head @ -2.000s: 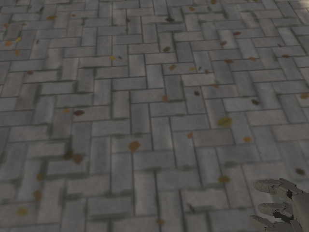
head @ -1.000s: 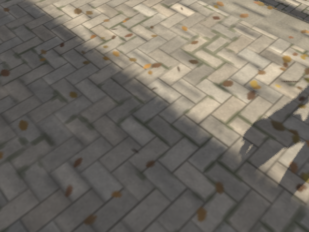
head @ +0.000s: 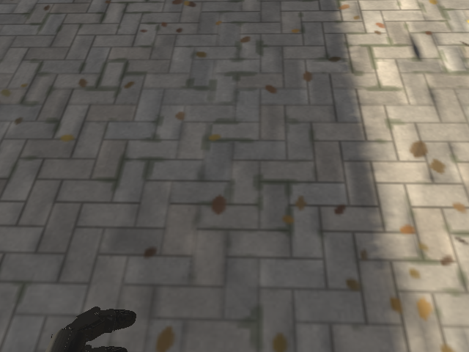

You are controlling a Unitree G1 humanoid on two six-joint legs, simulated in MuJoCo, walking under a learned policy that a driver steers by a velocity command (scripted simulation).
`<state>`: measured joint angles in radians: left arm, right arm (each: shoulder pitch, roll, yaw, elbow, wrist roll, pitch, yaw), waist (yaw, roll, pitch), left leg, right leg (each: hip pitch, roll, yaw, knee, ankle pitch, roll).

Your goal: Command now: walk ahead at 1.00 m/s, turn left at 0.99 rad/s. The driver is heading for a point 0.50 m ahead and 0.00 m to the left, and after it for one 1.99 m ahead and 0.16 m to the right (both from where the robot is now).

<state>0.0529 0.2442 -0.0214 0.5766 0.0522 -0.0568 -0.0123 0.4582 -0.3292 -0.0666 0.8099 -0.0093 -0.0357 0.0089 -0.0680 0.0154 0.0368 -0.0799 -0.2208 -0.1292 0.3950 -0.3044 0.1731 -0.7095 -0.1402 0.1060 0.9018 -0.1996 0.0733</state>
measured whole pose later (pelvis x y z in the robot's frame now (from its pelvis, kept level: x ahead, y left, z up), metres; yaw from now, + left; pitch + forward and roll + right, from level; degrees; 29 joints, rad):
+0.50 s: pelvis +0.42 -0.02 +0.00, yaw +14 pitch +2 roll -2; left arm 0.56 0.28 0.04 0.93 -0.01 -0.08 -0.03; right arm -0.07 -0.28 0.02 0.58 -0.05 -0.07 0.06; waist 0.13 0.04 0.04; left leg -0.58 -0.01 -0.03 0.56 0.03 0.06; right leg 0.07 0.00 -0.03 0.30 -0.38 0.02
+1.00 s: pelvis +0.57 -0.03 -0.02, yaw -10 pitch +0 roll +1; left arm 0.14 0.30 0.07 0.64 0.02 0.06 -0.04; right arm 0.22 -0.30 -0.06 0.69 -0.02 0.02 -0.01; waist -0.01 0.04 0.06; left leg -0.35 0.15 0.21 0.88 -0.54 -0.06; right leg -0.42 0.02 -0.05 0.68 -0.27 -0.07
